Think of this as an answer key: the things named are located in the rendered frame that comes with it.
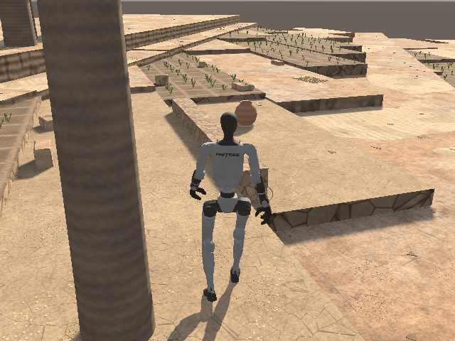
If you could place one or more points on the left robot forearm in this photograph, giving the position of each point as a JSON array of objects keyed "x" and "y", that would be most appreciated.
[{"x": 195, "y": 182}]

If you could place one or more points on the robot left hand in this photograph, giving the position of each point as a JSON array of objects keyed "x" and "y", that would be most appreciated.
[{"x": 193, "y": 193}]

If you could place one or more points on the right robot forearm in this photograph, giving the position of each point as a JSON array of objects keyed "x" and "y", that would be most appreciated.
[{"x": 262, "y": 193}]

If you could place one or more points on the robot right hand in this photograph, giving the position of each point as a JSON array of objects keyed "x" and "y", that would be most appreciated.
[{"x": 267, "y": 214}]

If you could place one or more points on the left robot upper arm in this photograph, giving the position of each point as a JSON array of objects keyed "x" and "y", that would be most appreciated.
[{"x": 205, "y": 149}]

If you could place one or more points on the humanoid robot head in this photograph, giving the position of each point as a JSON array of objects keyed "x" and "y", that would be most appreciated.
[{"x": 228, "y": 122}]

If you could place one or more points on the right robot upper arm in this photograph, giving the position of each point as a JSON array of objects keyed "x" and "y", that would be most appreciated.
[{"x": 251, "y": 151}]

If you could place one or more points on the left robot thigh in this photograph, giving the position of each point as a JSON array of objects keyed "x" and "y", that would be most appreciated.
[{"x": 210, "y": 208}]

